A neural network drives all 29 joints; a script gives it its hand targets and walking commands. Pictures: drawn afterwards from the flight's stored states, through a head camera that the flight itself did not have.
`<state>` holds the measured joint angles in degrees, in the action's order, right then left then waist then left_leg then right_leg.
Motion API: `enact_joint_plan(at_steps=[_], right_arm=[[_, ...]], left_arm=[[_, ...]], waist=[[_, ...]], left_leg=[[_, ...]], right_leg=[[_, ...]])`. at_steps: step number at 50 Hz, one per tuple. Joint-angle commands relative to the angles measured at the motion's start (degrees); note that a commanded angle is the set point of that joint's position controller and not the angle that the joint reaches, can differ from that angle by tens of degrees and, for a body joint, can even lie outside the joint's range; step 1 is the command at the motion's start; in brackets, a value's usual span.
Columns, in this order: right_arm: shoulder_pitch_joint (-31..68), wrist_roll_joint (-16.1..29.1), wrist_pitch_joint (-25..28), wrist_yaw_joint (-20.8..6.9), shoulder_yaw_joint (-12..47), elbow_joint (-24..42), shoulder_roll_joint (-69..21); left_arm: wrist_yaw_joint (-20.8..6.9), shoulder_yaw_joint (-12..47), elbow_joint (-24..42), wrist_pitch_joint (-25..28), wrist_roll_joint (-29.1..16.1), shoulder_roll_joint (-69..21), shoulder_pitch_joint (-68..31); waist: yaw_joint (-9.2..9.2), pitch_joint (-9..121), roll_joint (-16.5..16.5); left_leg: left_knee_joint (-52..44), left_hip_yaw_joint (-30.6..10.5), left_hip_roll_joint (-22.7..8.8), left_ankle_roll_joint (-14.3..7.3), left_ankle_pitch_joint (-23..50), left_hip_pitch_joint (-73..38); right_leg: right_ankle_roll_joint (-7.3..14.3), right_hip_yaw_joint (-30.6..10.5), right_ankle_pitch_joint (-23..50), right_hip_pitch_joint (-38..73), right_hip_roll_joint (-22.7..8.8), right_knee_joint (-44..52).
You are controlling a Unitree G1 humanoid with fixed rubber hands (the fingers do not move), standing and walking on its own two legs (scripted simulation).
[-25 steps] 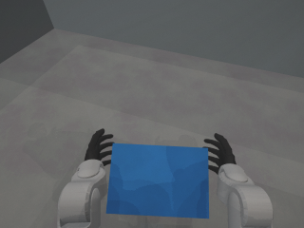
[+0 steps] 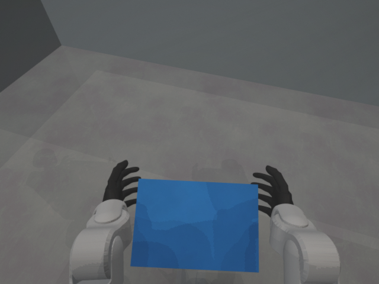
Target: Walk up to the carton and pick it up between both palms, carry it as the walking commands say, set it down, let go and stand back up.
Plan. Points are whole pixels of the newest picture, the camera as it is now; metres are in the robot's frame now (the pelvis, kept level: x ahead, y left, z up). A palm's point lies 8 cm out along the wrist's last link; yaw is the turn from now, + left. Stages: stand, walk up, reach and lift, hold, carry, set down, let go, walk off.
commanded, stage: carry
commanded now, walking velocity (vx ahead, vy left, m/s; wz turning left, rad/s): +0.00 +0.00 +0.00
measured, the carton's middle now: (194, 215) +0.28 +0.01 -0.03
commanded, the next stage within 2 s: none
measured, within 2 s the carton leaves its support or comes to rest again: neither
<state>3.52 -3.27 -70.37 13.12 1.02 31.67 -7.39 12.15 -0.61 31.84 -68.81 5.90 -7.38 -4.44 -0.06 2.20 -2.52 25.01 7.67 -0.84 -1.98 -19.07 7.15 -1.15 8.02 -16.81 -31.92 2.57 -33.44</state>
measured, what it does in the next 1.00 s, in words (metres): walks ahead: right foot, then left foot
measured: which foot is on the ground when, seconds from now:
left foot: down 0.00-0.04, up 0.06-0.20, down 0.22-0.46, up 0.48-0.58, down 0.60-0.96, up 0.98-1.00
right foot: up 0.00-0.04, down 0.06-0.24, up 0.26-0.44, down 0.46-0.62, up 0.64-0.92, down 0.94-1.00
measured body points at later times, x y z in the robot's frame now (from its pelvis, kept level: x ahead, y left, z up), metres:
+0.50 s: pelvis +0.25 +0.07 -0.01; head +0.28 +0.08 +0.44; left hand +0.51 +0.24 +0.08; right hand +0.52 -0.05 +0.08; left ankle +0.09 +0.12 -0.71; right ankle +0.22 -0.04 -0.74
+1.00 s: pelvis +0.43 +0.11 -0.02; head +0.44 +0.12 +0.43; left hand +0.72 +0.28 +0.04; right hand +0.72 -0.02 +0.03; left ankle +0.28 +0.16 -0.70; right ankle +0.44 +0.01 -0.74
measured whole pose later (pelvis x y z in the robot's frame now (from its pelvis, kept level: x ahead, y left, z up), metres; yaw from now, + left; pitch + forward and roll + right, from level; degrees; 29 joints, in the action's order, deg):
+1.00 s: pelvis +0.43 +0.11 -0.02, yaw +2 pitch +4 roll -2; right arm 4.6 -7.1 -50.3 8.7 -1.7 8.1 -7.3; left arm 8.5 -4.5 7.9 -48.5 7.8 -7.5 -7.1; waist 0.0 5.1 -1.5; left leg 49.5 4.3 0.7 -1.3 -26.9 13.7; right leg 3.9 8.5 -15.1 -20.9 0.1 -33.8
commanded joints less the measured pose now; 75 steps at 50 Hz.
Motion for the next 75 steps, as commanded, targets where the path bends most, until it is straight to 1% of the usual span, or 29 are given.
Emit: enact_joint_plan(at_steps=[1, 3, 7, 9, 12, 20, 22, 24, 26, 29, 31, 34, 35, 37, 41, 45, 46, 47, 48, 50, 53, 56, 57, 62, 64, 67, 69, 73, 75], right_arm=[[17.3, 19.6, 2.7, -13.0, 31.2, 9.1, -50.3], [15.6, 17.2, 0.7, -12.7, 31.1, 4.6, -48.0], [16.6, 18.3, -1.1, -12.7, 30.5, 1.6, -49.1], [16.5, 19.0, -1.0, -12.9, 30.3, 2.4, -50.6], [16.7, 18.4, -0.7, -13.0, 29.3, 0.2, -50.8], [22.0, 20.0, 2.1, -13.4, 32.7, 9.7, -53.8], [19.1, 18.9, 2.2, -13.5, 31.5, 8.6, -52.7], [20.6, 18.3, 2.0, -13.9, 31.2, 7.3, -50.5], [17.6, 17.9, 0.7, -13.6, 30.6, 4.0, -49.6], [18.3, 16.6, 0.2, -14.1, 27.3, -2.6, -46.6], [17.1, 12.0, 2.7, -14.3, 20.4, -14.5, -41.7], [27.3, 14.5, 10.5, -16.0, 22.7, -7.4, -48.4], [23.7, 5.5, 14.2, -16.3, 11.0, -27.5, -38.7], [29.7, 11.3, 20.1, -16.1, 19.9, -9.3, -45.4], [20.1, 10.2, 24.5, -15.2, 20.5, -10.4, -41.3], [16.5, 10.4, 22.8, -14.0, 23.3, -8.5, -40.0], [17.9, 12.6, 21.3, -13.6, 26.7, -1.4, -41.9], [14.4, 6.2, 21.6, -14.1, 18.1, -19.8, -33.8], [12.9, 3.2, 22.5, -14.9, 14.0, -30.5, -31.4], [20.6, 6.6, 23.5, -15.1, 19.5, -19.9, -34.3], [24.1, 10.8, 24.2, -15.6, 24.9, -10.8, -42.1], [17.5, -0.7, 26.0, -16.7, 8.9, -41.1, -31.9], [21.6, 5.8, 26.4, -16.6, 18.2, -22.8, -39.2], [23.0, 1.5, 34.2, -17.4, 13.4, -31.9, -31.6], [20.7, 5.6, 35.0, -16.6, 18.0, -21.8, -35.2], [19.4, 5.0, 33.5, -16.3, 18.6, -21.4, -34.0], [20.6, 5.4, 32.8, -17.2, 19.3, -24.4, -34.9], [18.7, 0.3, 32.6, -17.9, 14.0, -36.7, -33.7], [21.7, 3.7, 35.0, -18.8, 18.5, -30.8, -36.2]], left_arm=[[-12.4, 33.6, 8.3, 1.7, -22.6, -54.1, -19.2], [-12.3, 32.2, 2.0, -0.3, -20.5, -50.7, -15.7], [-12.8, 33.5, -1.7, -2.4, -20.9, -52.2, -15.7], [-12.6, 33.8, 0.0, -2.3, -21.2, -52.2, -15.7], [-12.7, 35.5, 2.4, -2.2, -21.3, -51.4, -20.1], [-13.0, 34.9, 4.6, 0.3, -22.5, -56.9, -19.4], [-13.0, 34.9, 4.7, 0.5, -22.3, -56.8, -19.5], [-13.2, 33.4, 0.3, 0.3, -20.7, -55.2, -18.3], [-13.1, 33.7, -1.6, -1.1, -21.4, -54.6, -16.3], [-12.7, 30.7, -6.3, -1.4, -18.5, -50.2, -17.0], [-13.0, 26.7, -16.6, 0.4, -14.7, -44.8, -16.9], [-14.4, 28.4, -10.7, 8.1, -16.4, -51.8, -26.3], [-15.1, 17.3, -30.8, 11.6, -9.0, -43.2, -23.7], [-15.5, 25.3, -16.9, 16.6, -14.9, -51.1, -25.7], [-14.5, 24.9, -15.0, 21.9, -14.6, -46.2, -18.2], [-13.7, 26.8, -14.0, 20.2, -14.6, -46.3, -15.3], [-13.4, 29.4, -8.1, 18.9, -16.5, -48.4, -14.2], [-13.8, 19.7, -25.0, 19.5, -8.9, -38.7, -10.7], [-14.0, 17.1, -34.0, 20.5, -5.8, -36.0, -11.5], [-15.1, 21.2, -26.6, 21.2, -8.8, -40.2, -15.4], [-15.1, 26.8, -16.0, 22.0, -12.7, -45.6, -18.7], [-15.5, 16.1, -38.5, 23.8, -3.5, -33.5, -20.2], [-16.1, 24.5, -23.3, 23.9, -9.9, -41.0, -22.2], [-16.9, 17.5, -35.6, 31.5, -6.8, -35.4, -21.3], [-16.4, 22.7, -23.2, 32.7, -11.9, -37.6, -22.9], [-16.6, 22.1, -29.0, 30.9, -9.6, -38.3, -17.2], [-16.8, 22.4, -30.5, 30.2, -8.8, -39.2, -18.9], [-17.6, 18.9, -39.7, 30.0, -4.8, -35.8, -18.0], [-18.0, 21.9, -33.7, 32.6, -7.2, -38.1, -20.9]], waist=[[-2.27, 25.9, 1.1], [-1.03, 19.9, 15.5], [0.24, 8.9, 8.6], [0.85, 14.2, 7.2], [0.14, 14.0, -10.1], [-0.07, 23.8, -5.5], [-1.05, 27.4, -1.4], [-2.13, 21.3, 15.3], [-0.75, 10.9, 13.7], [1.4, 10.9, -0.1], [0.44, 13.5, -13.0], [1.02, 11.0, -8.2], [1.02, 14.0, -9.6], [1.28, 18.1, -8.4], [1.74, 22.4, -5.5], [0.2, 24.5, -1.7], [-0.96, 29.1, 4.3], [-1.93, 28.9, 10.3], [-0.92, 22.8, 15.2], [0.39, 10.0, 14.5], [1.32, 12.4, 5.8], [0.5, 15.2, -9.7], [0.6, 15.3, -8.1], [-0.03, 18.0, -6.8], [0.16, 23.0, -2.8], [0.07, 22.5, 12.6], [1.03, 14.7, 13.4], [1.47, 15.5, -9.4], [1.81, 13.9, -6.2]], left_leg=[[23.1, 1.2, -4.4, 4.0, 49.9, 0.1], [35.7, -2.4, 3.6, 2.9, -8.0, 14.0], [-1.0, -6.1, -0.4, 2.1, -14.7, 11.8], [-17.5, -2.2, -0.5, 4.1, 7.8, 0.7], [-1.4, -11.9, -14.5, -0.5, 74.0, -16.5], [13.1, -5.6, -9.6, 0.4, 92.4, -20.9], [25.9, -1.8, -6.0, 3.2, 78.1, -3.8], [34.4, -2.3, 1.8, 5.3, 2.3, 28.0], [19.5, -11.9, -2.3, 1.7, -24.0, 29.7], [-9.7, -3.2, -0.6, 2.3, 13.8, 5.1], [-2.6, -18.0, -15.8, -4.1, 72.3, -10.9], [2.8, -14.9, -12.9, -3.2, 85.8, -18.6], [4.0, -14.1, -12.9, -4.0, 84.2, -21.5], [5.5, -13.8, -12.3, -4.3, 88.3, -24.0], [9.0, -11.1, -9.8, -3.3, 89.6, -27.6], [20.1, -4.3, -7.2, -0.7, 68.0, -6.0], [29.7, -2.2, -4.3, 1.5, 54.1, 3.0], [38.1, -2.1, 0.8, 3.9, 18.6, 15.8], [35.7, -5.1, 3.4, 3.9, -16.9, 22.7], [16.8, -8.9, -0.8, 1.1, -23.4, 22.7], [-6.1, -4.6, 0.0, 1.4, 7.2, 4.5], [2.0, -12.2, -10.9, -3.6, 63.7, -7.4], [3.3, -13.2, -12.4, -4.4, 68.3, -7.3], [9.9, -10.5, -10.7, -3.6, 83.0, -14.1], [16.4, -7.6, -7.5, -1.4, 77.7, -8.6], [17.3, -2.4, -0.6, 2.1, 20.7, 14.2], [0.5, -0.7, 1.5, 1.7, -8.4, 16.6], [0.4, -12.5, -10.7, -5.4, 72.9, -17.7], [3.2, -14.3, -12.9, -7.4, 78.3, -21.9]], right_leg=[[7.1, -2.6, 49.6, 42.2, -6.6, 12.5], [13.8, -19.3, 93.0, 43.5, -21.1, 10.5], [11.3, -10.9, 64.1, 32.8, -18.5, 10.4], [6.8, -4.9, 51.8, 30.6, -12.7, 2.4], [1.5, -1.8, -0.7, 5.4, -5.7, -1.8], [3.7, 5.0, 8.0, 13.0, 2.0, 7.3], [7.1, 0.4, 40.1, 33.4, -2.6, 6.0], [16.2, -15.8, 91.2, 52.1, -18.4, 1.0], [13.2, -16.6, 78.5, 41.5, -22.6, 4.9], [4.8, -3.3, 30.9, 22.5, -11.1, -5.2], [0.8, -1.2, -12.4, 3.4, -4.5, -13.5], [2.0, -3.0, -13.8, -6.9, -0.1, -16.0], [2.3, -3.2, -13.8, -7.5, -0.7, -14.0], [2.5, -1.4, -11.2, -7.0, 0.5, -13.7], [2.7, 1.6, -6.1, -5.9, 2.3, -8.5], [5.9, -0.1, 26.5, 20.6, -3.2, 5.3], [9.1, -6.4, 56.8, 33.6, -8.9, 1.5], [14.9, -16.1, 88.9, 43.6, -17.2, -1.4], [18.6, -20.3, 94.2, 41.4, -22.1, 1.7], [12.2, -16.3, 71.6, 29.8, -20.7, 5.1], [5.5, -6.8, 34.7, 19.4, -12.9, 0.1], [1.9, -5.2, 1.5, 10.7, -7.1, -3.6], [2.0, -4.3, -1.2, 10.7, -6.1, -4.5], [3.1, -2.1, -2.0, 7.2, -3.1, 0.0], [3.8, -1.3, 22.0, 19.3, -4.2, 3.1], [8.6, -8.8, 76.0, 39.5, -12.9, -3.5], [8.9, -9.8, 78.6, 35.9, -15.9, -2.9], [1.9, -2.0, -13.6, 0.6, -3.7, -12.7], [1.9, -5.1, -15.2, -6.3, -2.0, -12.7]])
